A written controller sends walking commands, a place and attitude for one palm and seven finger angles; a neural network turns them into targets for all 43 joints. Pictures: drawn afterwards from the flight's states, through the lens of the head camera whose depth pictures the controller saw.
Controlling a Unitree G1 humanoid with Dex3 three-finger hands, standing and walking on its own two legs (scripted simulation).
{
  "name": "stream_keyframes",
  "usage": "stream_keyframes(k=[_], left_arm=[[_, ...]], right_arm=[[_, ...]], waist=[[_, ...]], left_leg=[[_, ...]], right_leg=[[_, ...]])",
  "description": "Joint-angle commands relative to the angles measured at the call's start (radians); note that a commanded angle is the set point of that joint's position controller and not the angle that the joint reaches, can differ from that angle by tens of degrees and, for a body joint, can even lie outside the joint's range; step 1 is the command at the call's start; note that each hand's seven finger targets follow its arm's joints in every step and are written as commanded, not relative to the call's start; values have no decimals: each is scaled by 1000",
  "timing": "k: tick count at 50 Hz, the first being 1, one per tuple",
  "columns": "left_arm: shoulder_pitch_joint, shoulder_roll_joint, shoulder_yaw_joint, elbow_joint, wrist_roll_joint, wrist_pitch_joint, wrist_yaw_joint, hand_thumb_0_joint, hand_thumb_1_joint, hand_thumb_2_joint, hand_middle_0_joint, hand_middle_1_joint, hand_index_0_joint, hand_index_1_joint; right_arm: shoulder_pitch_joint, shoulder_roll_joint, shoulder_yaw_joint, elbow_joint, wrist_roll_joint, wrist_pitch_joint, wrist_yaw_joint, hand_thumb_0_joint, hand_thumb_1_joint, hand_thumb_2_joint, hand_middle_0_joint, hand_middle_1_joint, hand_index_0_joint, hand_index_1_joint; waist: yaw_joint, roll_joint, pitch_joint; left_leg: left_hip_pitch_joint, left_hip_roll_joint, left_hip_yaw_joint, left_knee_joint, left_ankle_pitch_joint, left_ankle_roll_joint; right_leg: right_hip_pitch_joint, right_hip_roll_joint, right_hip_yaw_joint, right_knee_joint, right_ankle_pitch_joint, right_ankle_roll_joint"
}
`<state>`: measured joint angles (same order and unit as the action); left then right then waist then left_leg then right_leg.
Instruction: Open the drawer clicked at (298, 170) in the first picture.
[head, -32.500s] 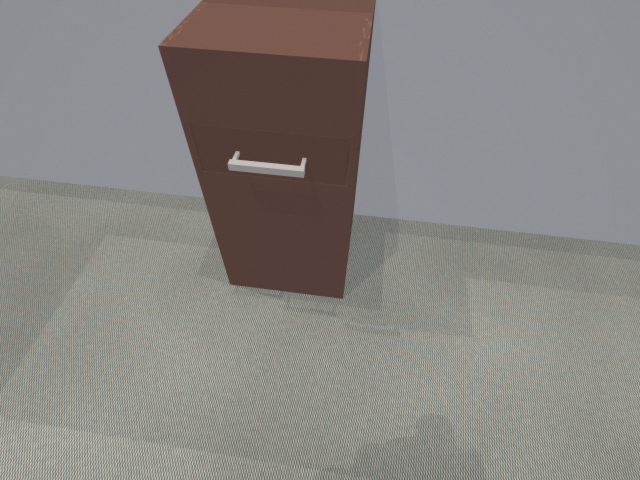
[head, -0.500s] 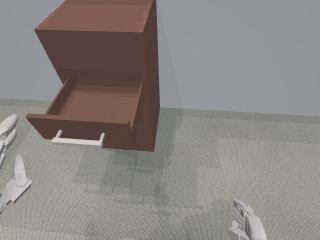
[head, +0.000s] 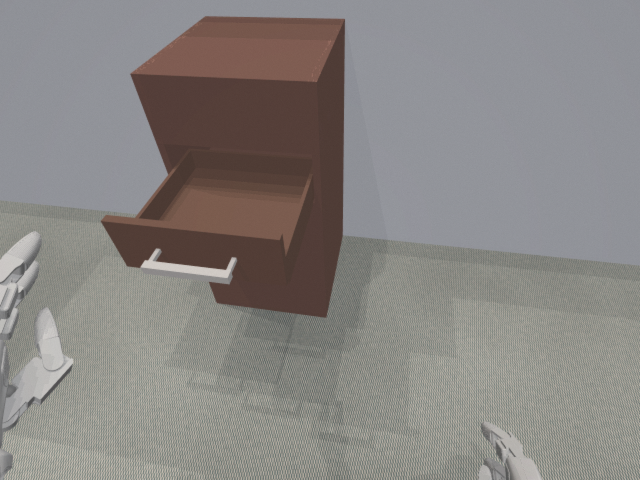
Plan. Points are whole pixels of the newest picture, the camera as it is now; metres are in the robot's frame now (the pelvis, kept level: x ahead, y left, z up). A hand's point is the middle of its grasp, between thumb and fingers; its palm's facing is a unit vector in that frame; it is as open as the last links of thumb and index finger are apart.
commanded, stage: stop stepping back and stand still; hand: left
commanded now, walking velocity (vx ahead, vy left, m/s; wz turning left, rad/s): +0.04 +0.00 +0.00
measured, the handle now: (190, 264) +0.56 +0.31 -0.12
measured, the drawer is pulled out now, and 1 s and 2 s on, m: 0.30 0.30 0.30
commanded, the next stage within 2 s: let the arm hang, fingers relaxed in 0.02 s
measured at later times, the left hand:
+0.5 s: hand out of the picture +0.03 +0.19 -0.17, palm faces +0.08 -0.98 -0.20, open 7.0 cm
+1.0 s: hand out of the picture +0.02 +0.20 -0.16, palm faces +0.06 -0.98 -0.21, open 7.3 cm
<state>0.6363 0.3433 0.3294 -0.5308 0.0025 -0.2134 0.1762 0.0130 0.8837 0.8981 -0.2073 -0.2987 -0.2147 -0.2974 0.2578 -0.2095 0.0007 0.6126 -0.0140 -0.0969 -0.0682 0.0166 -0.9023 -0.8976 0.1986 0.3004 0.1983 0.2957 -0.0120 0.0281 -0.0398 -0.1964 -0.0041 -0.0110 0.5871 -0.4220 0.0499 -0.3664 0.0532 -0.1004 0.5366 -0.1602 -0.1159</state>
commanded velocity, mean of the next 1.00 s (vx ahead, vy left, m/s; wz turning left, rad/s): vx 0.00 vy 0.00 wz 0.00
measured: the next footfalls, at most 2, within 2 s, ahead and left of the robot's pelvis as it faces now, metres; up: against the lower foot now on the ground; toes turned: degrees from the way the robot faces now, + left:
none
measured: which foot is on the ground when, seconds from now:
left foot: down 0.00-1.00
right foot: down 0.00-1.00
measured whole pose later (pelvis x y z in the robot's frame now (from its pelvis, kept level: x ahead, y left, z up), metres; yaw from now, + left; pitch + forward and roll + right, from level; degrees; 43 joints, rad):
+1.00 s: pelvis +0.01 +0.03 +0.01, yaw +0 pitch -1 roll +0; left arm 0.27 0.13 0.03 1.11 0.01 0.01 0.04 0.01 0.93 0.90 -0.20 -0.30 -0.20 -0.29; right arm 0.38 -0.08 0.01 1.08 -0.01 -0.01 -0.04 0.01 -0.91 -0.90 0.20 0.30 0.20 0.30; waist 0.00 0.02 0.04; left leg -0.08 -0.01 0.01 0.41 -0.31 0.02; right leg -0.26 0.05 -0.05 0.40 -0.13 -0.07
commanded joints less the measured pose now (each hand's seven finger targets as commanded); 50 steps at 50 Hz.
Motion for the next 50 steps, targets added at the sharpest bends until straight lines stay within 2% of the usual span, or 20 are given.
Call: stream_keyframes(k=[1,3,5,6,7,8,9,10,12,14,16,17,18,19,21,24,28,33,41,50], left_arm=[[-56,186,103,-229,12,-51,26,0,900,900,-200,-300,-200,-300],[-59,193,106,-257,7,-59,29,0,900,900,-200,-300,-200,-300],[-78,200,117,-292,6,-69,33,0,900,900,-200,-300,-200,-300],[-176,-37,-245,591,63,129,-126,0,900,900,-200,-300,-200,-300],[-126,-38,-217,628,41,198,-151,0,900,900,-200,-300,-200,-300],[-106,-29,-221,629,43,214,-160,0,900,900,-200,-300,-200,-300],[-159,-12,-212,650,42,213,-159,0,900,900,-200,-300,-200,-300],[-208,-4,-211,696,44,207,-158,0,900,900,-200,-300,-200,-300],[-262,12,-221,786,48,210,-150,0,900,900,-200,-300,-200,-300],[-313,18,-228,900,45,221,-144,0,900,900,-200,-300,-200,-300],[-358,0,-246,1007,33,232,-144,0,900,900,-200,-300,-200,-300],[-359,-13,-254,1058,25,231,-148,0,900,900,-200,-300,-200,-300],[-352,-14,-259,1110,21,229,-149,0,900,900,-200,-300,-200,-300],[-329,-14,-259,1167,20,224,-150,0,900,900,-200,-300,-200,-300],[-288,-13,-261,1265,18,212,-150,0,900,900,-200,-300,-200,-300],[-295,-23,-253,1358,14,206,-148,0,900,900,-200,-300,-200,-300],[-324,-52,-268,1446,9,208,-148,0,900,900,-200,-300,-200,-300],[-306,-82,-278,1537,5,206,-145,0,900,900,-200,-300,-200,-300],[-300,-103,-286,1601,7,210,-138,0,900,900,-200,-300,-200,-300],[-299,-126,-286,1614,9,207,-135,0,900,900,-200,-300,-200,-300]], right_arm=[[-70,-106,-28,-141,-14,-44,-24,0,-900,-900,200,300,200,300],[-82,-112,-26,-145,-21,-57,-24,0,-900,-900,200,300,200,300],[-107,-116,-23,-149,-24,-72,-25,0,-900,-900,200,300,200,300],[-78,-211,-93,124,-14,-67,89,0,-900,-900,200,300,200,300],[-22,-150,-70,95,-3,-9,83,0,-900,-900,200,300,200,300],[-13,-137,-62,74,0,6,79,0,-900,-900,200,300,200,300],[15,-105,-52,65,0,25,83,0,-900,-900,200,300,200,300],[65,-92,-46,67,-5,40,85,0,-900,-900,200,300,200,300],[85,-109,-49,80,-10,76,83,0,-900,-900,200,300,200,300],[85,-96,-45,115,-13,91,76,0,-900,-900,200,300,200,300],[99,-70,-31,159,-16,95,74,0,-900,-900,200,300,200,300],[81,-64,-22,172,-20,90,69,0,-900,-900,200,300,200,300],[53,-72,-16,179,-20,88,63,0,-900,-900,200,300,200,300],[30,-75,-13,187,-15,88,56,0,-900,-900,200,300,200,300],[64,-67,-14,217,-1,85,47,0,-900,-900,200,300,200,300],[169,-24,-18,289,-1,98,39,0,-900,-900,200,300,200,300],[224,-9,-13,352,-5,106,34,0,-900,-900,200,300,200,300],[251,-2,-11,403,-1,99,27,0,-900,-900,200,300,200,300],[252,21,-4,457,0,95,22,0,-900,-900,200,300,200,300],[242,40,-5,472,2,89,19,0,-900,-900,200,300,200,300]], waist=[[-22,-150,17],[-15,-47,24],[-4,101,43],[-52,67,122],[-15,7,33],[-7,-32,7],[-5,-139,1],[-16,-270,-26],[-7,-384,1],[-6,-306,50],[-11,-20,108],[3,125,136],[21,198,142],[43,194,120],[50,55,31],[13,74,-6],[4,36,74],[8,-35,98],[13,-21,163],[12,-1,161]], left_leg=[[-44,-10,1,-110,-66,19],[-72,26,-54,-226,-50,33],[-133,116,-175,-329,-4,47],[-202,147,-183,-129,174,48],[-223,129,-130,-118,198,27],[-236,93,-82,-80,93,3],[-248,47,-80,-38,9,-4],[-192,13,-44,16,76,-12],[-151,-25,5,74,1,-17],[-111,-17,-6,4,9,-7],[-49,30,-77,-127,176,15],[-112,86,-161,-192,207,36],[-176,126,-188,-247,210,47],[-218,129,-158,-254,230,41],[-191,74,-86,-191,188,8],[-84,18,-20,-146,71,-11],[-88,55,-57,-208,99,2],[-83,75,-63,-256,136,1],[-97,87,-70,-299,121,5],[-78,86,-65,-295,165,4]], right_leg=[[0,-232,346,-329,-502,41],[65,-166,292,-243,-387,66],[118,-79,207,-93,-217,92],[6,-117,121,119,40,98],[96,-123,142,65,49,91],[129,-143,173,8,-36,81],[92,-176,197,-60,-211,64],[95,-205,231,-94,-183,40],[95,-255,307,-186,-177,-4],[62,-247,321,-210,-197,-6],[-28,-175,261,-129,-239,29],[2,-114,220,-78,-186,55],[82,-78,178,-39,-107,67],[186,-74,169,-43,-43,69],[310,-115,231,-125,22,60],[254,-177,301,-259,-150,41],[217,-146,250,-271,-144,44],[246,-134,215,-257,-71,43],[222,-123,197,-229,-61,47],[219,-118,194,-198,7,46]])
